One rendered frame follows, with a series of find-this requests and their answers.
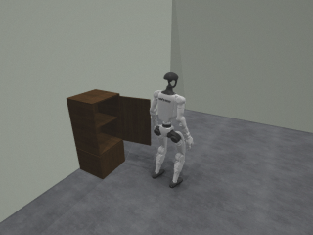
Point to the robot shin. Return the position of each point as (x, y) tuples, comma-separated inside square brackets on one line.
[(177, 168), (159, 161)]

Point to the robot right upper arm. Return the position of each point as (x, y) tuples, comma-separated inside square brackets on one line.
[(181, 101)]

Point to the robot left shin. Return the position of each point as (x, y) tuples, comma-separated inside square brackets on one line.
[(159, 161)]

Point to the right robot forearm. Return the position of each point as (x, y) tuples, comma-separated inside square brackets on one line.
[(184, 128)]

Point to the cupboard door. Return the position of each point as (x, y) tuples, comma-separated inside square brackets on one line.
[(135, 119)]

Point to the left robot forearm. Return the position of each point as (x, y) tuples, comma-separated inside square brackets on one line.
[(153, 117)]

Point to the robot right shin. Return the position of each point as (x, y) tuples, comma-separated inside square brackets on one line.
[(177, 168)]

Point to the robot left upper arm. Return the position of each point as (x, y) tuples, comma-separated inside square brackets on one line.
[(154, 102)]

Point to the robot left hand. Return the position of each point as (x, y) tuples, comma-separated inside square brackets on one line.
[(154, 125)]

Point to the robot right hand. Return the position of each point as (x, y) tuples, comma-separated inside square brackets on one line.
[(189, 142)]

